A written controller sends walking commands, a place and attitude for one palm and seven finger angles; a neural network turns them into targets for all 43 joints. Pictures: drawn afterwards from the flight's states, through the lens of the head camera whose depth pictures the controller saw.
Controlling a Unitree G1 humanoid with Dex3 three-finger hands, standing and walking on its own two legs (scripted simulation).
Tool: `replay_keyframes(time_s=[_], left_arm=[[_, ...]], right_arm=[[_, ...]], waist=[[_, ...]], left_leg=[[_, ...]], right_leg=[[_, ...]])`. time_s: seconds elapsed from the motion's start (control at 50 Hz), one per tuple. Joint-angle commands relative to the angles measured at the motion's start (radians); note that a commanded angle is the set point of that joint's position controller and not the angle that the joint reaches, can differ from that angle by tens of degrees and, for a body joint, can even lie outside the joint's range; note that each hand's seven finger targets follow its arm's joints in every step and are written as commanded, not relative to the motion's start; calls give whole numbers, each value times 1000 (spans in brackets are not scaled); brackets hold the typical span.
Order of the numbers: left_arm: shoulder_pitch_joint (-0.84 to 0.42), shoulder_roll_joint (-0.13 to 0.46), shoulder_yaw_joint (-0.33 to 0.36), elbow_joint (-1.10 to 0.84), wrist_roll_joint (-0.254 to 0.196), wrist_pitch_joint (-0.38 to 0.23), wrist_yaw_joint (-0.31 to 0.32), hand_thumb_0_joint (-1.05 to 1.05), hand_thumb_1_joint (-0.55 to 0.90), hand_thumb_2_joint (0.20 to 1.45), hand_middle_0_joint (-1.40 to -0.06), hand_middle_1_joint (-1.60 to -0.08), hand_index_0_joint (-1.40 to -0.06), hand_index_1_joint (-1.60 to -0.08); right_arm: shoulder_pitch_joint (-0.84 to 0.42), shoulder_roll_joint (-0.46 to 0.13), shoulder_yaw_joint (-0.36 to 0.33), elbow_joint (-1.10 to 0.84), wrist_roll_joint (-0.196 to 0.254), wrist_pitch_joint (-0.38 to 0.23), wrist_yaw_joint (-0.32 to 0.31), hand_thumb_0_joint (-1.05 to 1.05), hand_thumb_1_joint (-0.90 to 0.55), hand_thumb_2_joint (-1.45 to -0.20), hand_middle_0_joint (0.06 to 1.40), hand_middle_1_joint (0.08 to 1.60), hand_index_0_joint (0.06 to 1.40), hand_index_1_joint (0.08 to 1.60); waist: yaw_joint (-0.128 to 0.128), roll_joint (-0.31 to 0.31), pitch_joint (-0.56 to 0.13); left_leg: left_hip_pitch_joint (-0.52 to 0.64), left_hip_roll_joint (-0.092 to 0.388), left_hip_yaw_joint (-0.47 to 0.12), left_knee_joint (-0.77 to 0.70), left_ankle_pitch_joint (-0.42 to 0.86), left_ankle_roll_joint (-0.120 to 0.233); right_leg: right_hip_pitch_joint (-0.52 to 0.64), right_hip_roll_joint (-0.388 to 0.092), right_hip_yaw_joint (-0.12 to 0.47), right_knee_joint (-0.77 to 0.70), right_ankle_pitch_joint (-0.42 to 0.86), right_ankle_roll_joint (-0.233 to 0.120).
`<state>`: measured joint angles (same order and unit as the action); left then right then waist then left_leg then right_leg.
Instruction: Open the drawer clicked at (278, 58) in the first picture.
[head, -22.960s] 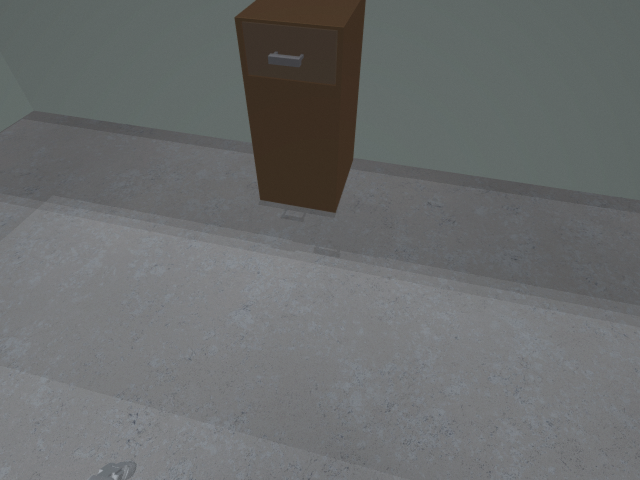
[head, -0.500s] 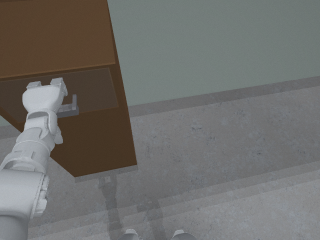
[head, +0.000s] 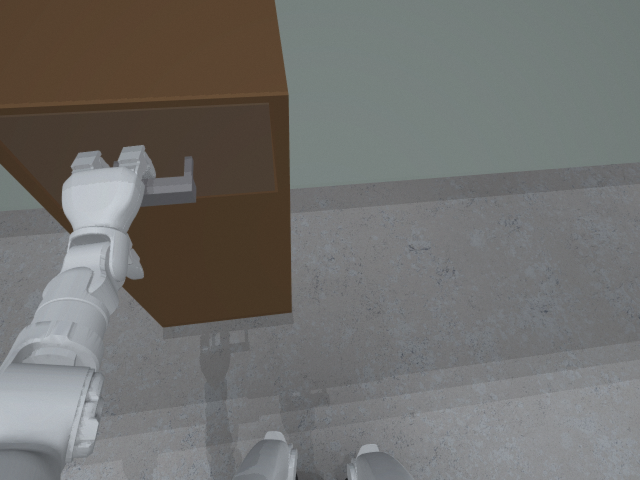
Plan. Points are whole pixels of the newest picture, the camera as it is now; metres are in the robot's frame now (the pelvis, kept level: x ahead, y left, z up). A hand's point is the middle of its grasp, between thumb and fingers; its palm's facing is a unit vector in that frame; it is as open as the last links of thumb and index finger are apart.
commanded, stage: lower the fingers behind the handle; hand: left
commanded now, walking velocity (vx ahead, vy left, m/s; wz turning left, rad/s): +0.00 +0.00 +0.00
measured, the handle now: (152, 179) +0.50 +0.24 +0.02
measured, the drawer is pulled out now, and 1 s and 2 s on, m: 0.00 0.00 0.00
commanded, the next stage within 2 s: close the thumb around the handle in 0.60 s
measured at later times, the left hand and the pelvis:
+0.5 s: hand (125, 216) +0.45 +0.28 +0.00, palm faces +0.00 +0.00 -1.00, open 13.6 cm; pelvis -0.03 +0.00 -0.01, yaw +0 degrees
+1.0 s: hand (126, 217) +0.45 +0.27 +0.00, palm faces -0.04 -0.01 -1.00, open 11.4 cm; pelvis -0.03 -0.02 -0.01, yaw +0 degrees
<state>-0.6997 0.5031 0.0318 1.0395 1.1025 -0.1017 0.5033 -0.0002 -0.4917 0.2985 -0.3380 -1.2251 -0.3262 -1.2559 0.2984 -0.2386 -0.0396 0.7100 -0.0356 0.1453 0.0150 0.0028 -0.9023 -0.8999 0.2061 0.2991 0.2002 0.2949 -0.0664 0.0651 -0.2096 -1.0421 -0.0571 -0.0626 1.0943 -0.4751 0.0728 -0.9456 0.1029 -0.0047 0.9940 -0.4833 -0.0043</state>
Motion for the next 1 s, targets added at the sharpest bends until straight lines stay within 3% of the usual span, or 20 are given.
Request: replay_keyframes(time_s=[0.0,0.1,0.14,0.18,0.24,0.32,0.34,0.38,0.42,0.44,0.54,0.56,0.64,0.68,0.7,0.74,0.82,0.86,0.96,0.98], left_arm=[[-402,191,-7,-84,6,99,-5,0,-500,300,-300,-1200,-300,-1200],[-412,169,-46,16,5,109,-59,0,-500,300,-300,-1200,-300,-1200],[-426,195,-26,-8,3,67,-73,0,-500,300,-300,-1200,-300,-1200],[-409,149,-57,16,5,51,-81,0,-500,300,-300,-1200,-300,-1200],[-424,182,-37,9,15,28,-77,0,-500,300,-300,-1200,-300,-1200],[-441,173,-37,16,7,40,-62,0,-500,300,-300,-1200,-300,-1200],[-449,213,-16,11,12,43,-58,0,-500,300,-300,-1200,-300,-1200],[-475,185,-40,-4,3,56,-56,0,-500,300,-300,-1200,-300,-1200],[-473,218,-14,-14,-6,65,-60,0,-500,300,-300,-1200,-300,-1200],[-468,195,-39,-4,-9,72,-65,0,-500,300,-300,-1200,-300,-1200],[-497,231,-45,38,-12,85,-93,0,-500,300,-300,-1200,-300,-1200],[-508,229,-50,33,-14,82,-98,0,-500,300,-300,-1200,-300,-1200],[-497,269,-27,3,-7,61,-112,0,-500,300,-300,-1200,-300,-1200],[-512,219,-63,-5,-11,55,-117,0,-500,300,-300,-1200,-300,-1200],[-508,205,-70,-14,-17,47,-120,0,-444,324,-304,-1206,-304,-1206],[-466,262,-24,-9,-15,37,-121,0,-332,372,-312,-1218,-312,-1218],[-484,244,-41,-11,-21,27,-126,0,-108,468,-328,-1242,-328,-1242],[-462,277,-20,-18,-14,23,-121,0,4,516,-336,-1254,-336,-1254],[-419,271,-15,-15,-22,19,-122,0,284,636,-356,-1284,-356,-1284],[-423,306,9,-31,-18,16,-119,0,340,660,-360,-1290,-360,-1290]], right_arm=[[164,-192,-60,-59,3,9,-10,0,-900,-900,200,300,200,300],[151,-189,-40,-79,10,4,-23,0,-900,-900,200,300,200,300],[143,-186,-39,-89,8,-5,-29,0,-900,-900,200,300,200,300],[140,-181,-39,-93,6,-15,-31,0,-900,-900,200,300,200,300],[142,-187,-38,-98,4,-24,-31,0,-900,-900,200,300,200,300],[151,-191,-43,-98,5,-34,-31,0,-900,-900,200,300,200,300],[154,-196,-41,-96,8,-34,-33,0,-900,-900,200,300,200,300],[157,-195,-44,-93,8,-39,-32,0,-900,-900,200,300,200,300],[165,-200,-44,-90,9,-41,-33,0,-900,-900,200,300,200,300],[166,-197,-41,-90,13,-40,-33,0,-900,-900,200,300,200,300],[169,-201,-28,-80,22,-53,-47,0,-900,-900,200,300,200,300],[169,-200,-27,-78,22,-58,-49,0,-900,-900,200,300,200,300],[176,-200,-25,-77,21,-66,-55,0,-900,-900,200,300,200,300],[177,-193,-25,-73,19,-71,-55,0,-900,-900,200,300,200,300],[181,-190,-27,-71,20,-75,-54,0,-900,-900,200,300,200,300],[181,-192,-25,-72,20,-72,-58,0,-900,-900,200,300,200,300],[181,-186,-24,-66,22,-75,-60,0,-900,-900,200,300,200,300],[178,-189,-23,-68,21,-75,-62,0,-900,-900,200,300,200,300],[178,-183,-24,-74,23,-69,-62,0,-900,-900,200,300,200,300],[178,-184,-23,-72,24,-67,-63,0,-900,-900,200,300,200,300]], waist=[[-54,69,-366],[-76,12,-246],[-69,31,-283],[-81,21,-263],[-74,42,-267],[-83,25,-282],[-76,23,-295],[-84,40,-318],[-70,55,-353],[-76,59,-356],[-100,14,-285],[-102,30,-274],[-87,59,-325],[-104,51,-310],[-102,51,-311],[-85,32,-337],[-100,30,-300],[-88,41,-312],[-83,17,-319],[-73,18,-331]], left_leg=[[569,62,-56,-156,505,-64],[449,56,-57,-178,301,-41],[450,57,-60,-164,293,-39],[416,57,-59,-145,261,-36],[394,59,-69,-132,236,-41],[372,60,-79,-126,190,-42],[370,63,-83,-126,178,-43],[382,62,-80,-123,175,-42],[398,61,-80,-127,196,-47],[403,60,-77,-128,188,-44],[312,53,-62,-134,82,-27],[304,53,-59,-135,70,-25],[319,50,-44,-122,118,-24],[319,51,-45,-116,124,-22],[312,48,-40,-112,126,-20],[295,45,-29,-102,152,-16],[262,43,-20,-96,144,-12],[264,42,-16,-93,159,-13],[247,36,0,-82,202,-8],[243,37,3,-81,210,-9]], right_leg=[[-19,10,-61,-127,240,-48],[-39,0,-54,-138,155,-49],[-54,-4,-49,-114,150,-50],[-91,-5,-48,-103,130,-50],[-120,-6,-47,-78,115,-52],[-138,-8,-49,-66,92,-52],[-142,-8,-49,-59,88,-50],[-143,-8,-49,-61,88,-48],[-120,-8,-49,-59,96,-51],[-122,-6,-49,-62,92,-48],[-113,-10,-40,-84,51,-41],[-118,-11,-37,-87,47,-41],[-87,-10,-29,-86,73,-43],[-100,-9,-31,-89,77,-41],[-88,-9,-29,-92,80,-41],[-51,-8,-20,-92,100,-39],[-47,-9,-15,-99,104,-38],[-38,-8,-11,-97,115,-39],[11,-7,-3,-102,168,-34],[24,-8,-1,-98,178,-34]])
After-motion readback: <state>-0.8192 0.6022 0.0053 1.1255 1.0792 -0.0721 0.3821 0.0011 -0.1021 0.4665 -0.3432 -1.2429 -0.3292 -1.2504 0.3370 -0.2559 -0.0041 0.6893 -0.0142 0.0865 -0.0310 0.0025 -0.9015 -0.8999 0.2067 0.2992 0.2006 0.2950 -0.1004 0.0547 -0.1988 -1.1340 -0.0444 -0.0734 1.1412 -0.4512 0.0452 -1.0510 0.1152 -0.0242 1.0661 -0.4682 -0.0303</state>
